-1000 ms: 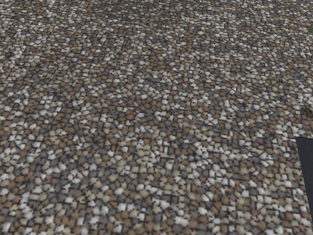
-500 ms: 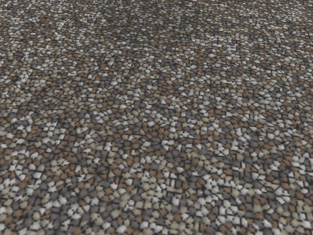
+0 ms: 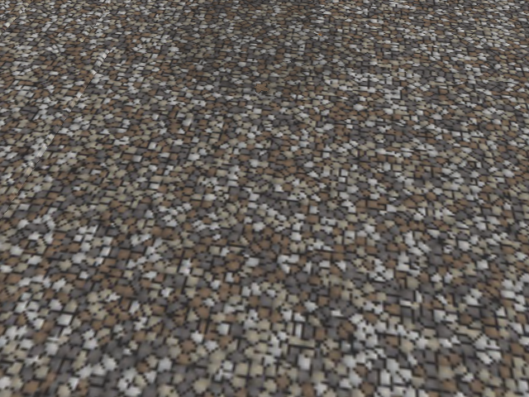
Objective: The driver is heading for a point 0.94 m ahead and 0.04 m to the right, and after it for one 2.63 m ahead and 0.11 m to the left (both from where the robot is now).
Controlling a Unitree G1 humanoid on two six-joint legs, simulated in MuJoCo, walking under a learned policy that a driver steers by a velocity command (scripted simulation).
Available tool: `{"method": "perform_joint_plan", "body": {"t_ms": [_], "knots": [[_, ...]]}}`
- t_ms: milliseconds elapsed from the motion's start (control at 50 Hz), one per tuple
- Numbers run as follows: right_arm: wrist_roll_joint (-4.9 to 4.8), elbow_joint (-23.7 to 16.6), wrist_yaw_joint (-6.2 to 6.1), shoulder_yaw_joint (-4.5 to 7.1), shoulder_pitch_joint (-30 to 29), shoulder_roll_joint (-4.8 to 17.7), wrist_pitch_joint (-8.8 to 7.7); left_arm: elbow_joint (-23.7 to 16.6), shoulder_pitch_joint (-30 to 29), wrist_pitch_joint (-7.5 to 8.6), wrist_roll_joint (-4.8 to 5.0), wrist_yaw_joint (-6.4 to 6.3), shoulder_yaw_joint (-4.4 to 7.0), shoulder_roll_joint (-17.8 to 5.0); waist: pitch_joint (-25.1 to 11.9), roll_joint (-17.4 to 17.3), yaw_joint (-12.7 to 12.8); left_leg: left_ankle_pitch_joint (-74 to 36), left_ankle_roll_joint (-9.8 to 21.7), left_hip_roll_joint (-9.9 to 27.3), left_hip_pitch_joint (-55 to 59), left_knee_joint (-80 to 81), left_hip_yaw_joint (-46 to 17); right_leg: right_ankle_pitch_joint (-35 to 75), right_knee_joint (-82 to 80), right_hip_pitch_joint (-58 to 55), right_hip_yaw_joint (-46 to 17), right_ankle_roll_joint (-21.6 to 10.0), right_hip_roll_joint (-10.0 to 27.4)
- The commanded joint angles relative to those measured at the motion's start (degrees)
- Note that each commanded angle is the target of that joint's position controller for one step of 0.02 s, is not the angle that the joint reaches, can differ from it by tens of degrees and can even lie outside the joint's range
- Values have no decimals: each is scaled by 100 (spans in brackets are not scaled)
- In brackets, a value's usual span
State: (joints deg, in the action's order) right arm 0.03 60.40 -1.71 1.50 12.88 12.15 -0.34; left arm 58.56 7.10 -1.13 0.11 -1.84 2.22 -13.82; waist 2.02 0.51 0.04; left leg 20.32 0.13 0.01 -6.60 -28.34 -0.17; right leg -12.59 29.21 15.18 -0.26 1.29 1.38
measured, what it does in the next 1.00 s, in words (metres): walks ahead: left foot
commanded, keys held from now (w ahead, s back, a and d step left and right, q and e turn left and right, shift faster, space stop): w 1.00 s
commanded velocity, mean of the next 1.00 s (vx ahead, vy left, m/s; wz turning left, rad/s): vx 0.40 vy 0.00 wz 0.00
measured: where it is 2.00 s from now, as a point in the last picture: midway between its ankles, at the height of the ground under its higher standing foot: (282, 259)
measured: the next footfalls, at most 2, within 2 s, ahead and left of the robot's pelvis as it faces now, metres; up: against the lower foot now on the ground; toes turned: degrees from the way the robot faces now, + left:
left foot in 0.68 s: +0.45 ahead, +0.11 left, +0.00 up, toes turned +2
right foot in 1.24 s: +0.77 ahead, -0.12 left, +0.00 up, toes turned -3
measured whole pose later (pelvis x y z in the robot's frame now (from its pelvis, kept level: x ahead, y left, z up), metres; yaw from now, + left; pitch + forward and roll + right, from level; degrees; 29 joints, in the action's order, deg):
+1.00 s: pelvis +0.43 +0.03 +0.01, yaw +0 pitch +0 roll +2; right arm 0.2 59.7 0.6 2.7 18.8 13.0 -5.7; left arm 52.9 6.5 4.4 0.6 -0.9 4.0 -15.6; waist 0.4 2.2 -3.2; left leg 9.0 4.6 -4.8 -4.9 -13.2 3.6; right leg -4.0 50.5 39.2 -2.6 -0.9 8.6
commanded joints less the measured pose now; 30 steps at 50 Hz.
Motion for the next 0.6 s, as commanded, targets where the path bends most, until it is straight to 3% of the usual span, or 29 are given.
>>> {"method": "perform_joint_plan", "body": {"t_ms": [20, 60, 80, 100, 140, 180, 200, 220, 240, 260, 280, 300, 340, 420, 460, 540, 600], "knots": [[-59, -23, -31, 178, 398, 837, 6, -89, -25, 24, 32, -21, 111, -524, -22, -482, -73, 752, 440, 367, -663, 946, -498, -837, 290, -258, 412, -180, -334], [-111, -78, -45, 282, 509, 1161, -55, -251, -405, 138, 62, 14, 120, -543, 601, -931, -248, 2344, 952, 1164, -674, 1609, -1589, -1310, 1028, 796, 539, -211, -372], [-139, -63, -51, 329, 562, 1256, -128, -338, -547, 236, 98, 51, 99, -471, 866, -1084, -291, 2445, 1190, 1578, -702, 1807, -2120, -1207, 1363, 1120, 353, -300, -164], [-140, -60, -52, 331, 561, 1199, -208, -366, -553, 339, 135, 97, 96, -437, 1014, -1090, -252, 2124, 1307, 1785, -563, 1831, -2319, -1228, 1513, 1414, 218, -387, 3], [-163, -83, -20, 313, 437, 1035, -314, -321, -327, 511, 185, 203, 108, -425, 984, -1016, -58, 1122, 1211, 1752, -278, 1528, -2017, -1358, 1058, 1375, 166, -548, 144], [-191, -215, 30, 303, 34, 995, -309, 102, 646, 573, 184, 245, 212, -505, 559, -749, 420, 167, 843, 1164, -1029, 905, -1159, -470, -22, -558, 498, -562, -218], [-153, -329, 43, 272, -173, 931, -344, 311, 1322, 572, 135, 236, 331, -767, 227, -247, 695, -884, 597, 720, -1558, -187, -594, -271, -282, -1552, -82, -659, 17], [-103, -574, 26, 183, -247, 574, -410, 451, 2062, 597, 129, 253, 497, -1408, -162, 1467, 842, -337, 104, -142, -2692, -2239, 316, -774, -1261, -2501, -2360, -1325, 1242], [-142, -675, 27, 195, -320, 607, -495, 501, 2295, 666, 56, 319, 363, -1185, -441, 1610, 808, 1223, 67, -316, -3367, -3631, -280, -962, -1920, -2756, -4077, -1843, 2032], [-285, -648, 80, 238, -250, 719, -551, 376, 1759, 739, 44, 312, 233, -860, -22, 925, 491, 992, 237, 76, -3808, -4319, -622, -1026, -1824, -2457, -3663, -1781, 2118], [-319, -589, 131, 234, -214, 714, -587, 219, 1366, 776, 38, 325, 167, -656, 146, 585, 334, 445, 391, 335, -3830, -4408, -567, -864, -1819, -2160, -2930, -1574, 1838], [-293, -566, 138, 262, -232, 714, -606, 136, 1145, 792, 38, 345, 129, -615, 296, 340, 219, -76, 461, 545, -3880, -4152, -463, -593, -1909, -1948, -2370, -1414, 1649], [-192, -546, 162, 338, -296, 762, -561, 116, 1153, 749, -3, 337, 30, -413, 281, 400, 152, -671, 420, 735, -3462, -3552, -293, 491, -2020, -1651, -1421, -1148, 1242], [-113, -799, 199, 280, -912, 448, -458, 197, 1592, 654, -29, 187, 35, -667, 343, 272, 237, -1239, 80, 673, -3592, -2443, 11, 1612, -2206, -1574, -811, -1234, 1119], [-117, -986, 220, 217, -1392, 348, -456, 162, 1611, 623, -37, 127, 47, -741, 442, 300, 316, -1720, 3, 571, -3398, -1596, 104, 1530, -2333, -1335, -566, -1190, 1024], [-164, -1219, 316, 153, -2039, 392, -471, 249, 1958, 609, 29, 94, 93, -764, 644, 378, 444, -2291, 60, 381, -2989, -639, 242, 1354, -2497, -1298, -313, -1178, 1092], [-186, -1367, 404, 163, -2197, 521, -514, 286, 1985, 561, 84, 83, 154, -787, 654, 387, 308, -2109, 283, 359, -2950, -279, 138, 1857, -2238, -1868, -233, -1094, 1340]]}}
Velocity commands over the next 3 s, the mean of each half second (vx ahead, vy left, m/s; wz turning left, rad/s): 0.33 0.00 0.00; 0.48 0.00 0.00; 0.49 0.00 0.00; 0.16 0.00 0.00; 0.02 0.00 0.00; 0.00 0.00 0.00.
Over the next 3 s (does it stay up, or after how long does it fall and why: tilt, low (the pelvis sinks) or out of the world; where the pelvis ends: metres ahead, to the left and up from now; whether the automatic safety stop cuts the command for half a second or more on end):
stays up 0.93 -0.03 0.00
